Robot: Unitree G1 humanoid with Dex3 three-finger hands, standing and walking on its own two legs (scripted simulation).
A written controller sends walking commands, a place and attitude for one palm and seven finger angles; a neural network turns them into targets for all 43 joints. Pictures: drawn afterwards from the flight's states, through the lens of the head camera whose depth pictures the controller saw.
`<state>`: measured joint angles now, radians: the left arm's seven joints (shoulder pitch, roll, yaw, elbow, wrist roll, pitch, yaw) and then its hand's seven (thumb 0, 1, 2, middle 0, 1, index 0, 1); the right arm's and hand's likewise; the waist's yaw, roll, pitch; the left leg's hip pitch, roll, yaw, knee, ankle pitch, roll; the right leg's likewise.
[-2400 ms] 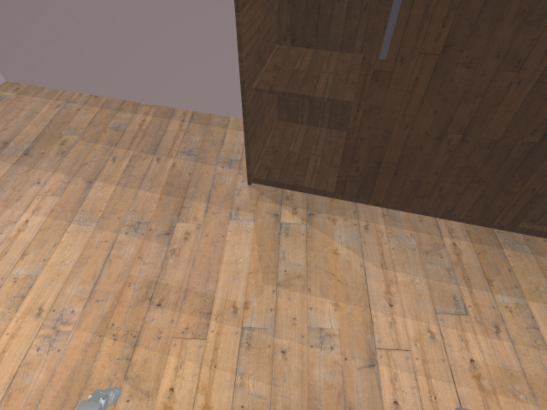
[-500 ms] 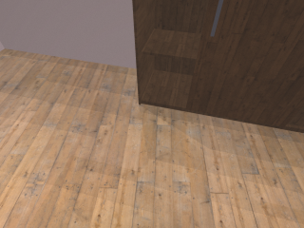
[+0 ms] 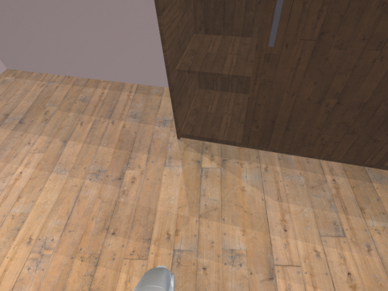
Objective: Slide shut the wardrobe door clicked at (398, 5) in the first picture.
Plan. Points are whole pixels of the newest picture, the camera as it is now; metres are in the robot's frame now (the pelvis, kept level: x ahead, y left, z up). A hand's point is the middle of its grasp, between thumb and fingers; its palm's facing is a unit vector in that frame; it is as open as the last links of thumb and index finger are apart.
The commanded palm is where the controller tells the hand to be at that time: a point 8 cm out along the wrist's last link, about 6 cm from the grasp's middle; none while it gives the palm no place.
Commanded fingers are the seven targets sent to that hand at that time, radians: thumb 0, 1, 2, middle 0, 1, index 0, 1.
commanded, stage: walk to a spot facing it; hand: right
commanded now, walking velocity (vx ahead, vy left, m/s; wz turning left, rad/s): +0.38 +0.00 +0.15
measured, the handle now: (277, 13) +1.04 -0.23 +0.10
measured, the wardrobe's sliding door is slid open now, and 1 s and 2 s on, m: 0.43 0.43 0.43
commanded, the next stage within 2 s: turn to face it in 0.30 s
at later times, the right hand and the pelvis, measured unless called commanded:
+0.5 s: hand (271, 246) +0.27 -0.17 -0.18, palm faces +0.02 +0.98 -0.20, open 7.2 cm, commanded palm none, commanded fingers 0.00 -0.90 -0.90 0.20 0.30 0.20 0.30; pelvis +0.24 +0.02 -0.01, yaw -1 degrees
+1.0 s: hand (275, 209) +0.38 -0.19 -0.18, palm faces +0.15 +0.96 -0.22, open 7.4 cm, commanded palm none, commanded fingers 0.00 -0.90 -0.90 0.20 0.30 0.20 0.30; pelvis +0.35 +0.00 -0.01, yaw -7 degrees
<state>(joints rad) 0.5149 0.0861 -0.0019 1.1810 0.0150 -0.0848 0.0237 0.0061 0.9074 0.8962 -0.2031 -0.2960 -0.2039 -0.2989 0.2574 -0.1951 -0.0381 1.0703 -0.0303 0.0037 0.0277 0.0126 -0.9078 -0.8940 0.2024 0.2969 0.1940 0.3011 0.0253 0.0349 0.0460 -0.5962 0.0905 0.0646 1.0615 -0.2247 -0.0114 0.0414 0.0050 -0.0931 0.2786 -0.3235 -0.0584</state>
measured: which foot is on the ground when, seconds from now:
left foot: up 0.00-0.20, down 0.22-0.62, up 0.64-0.98, down 1.00-1.00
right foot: down 0.00-0.22, up 0.24-0.58, down 0.60-1.00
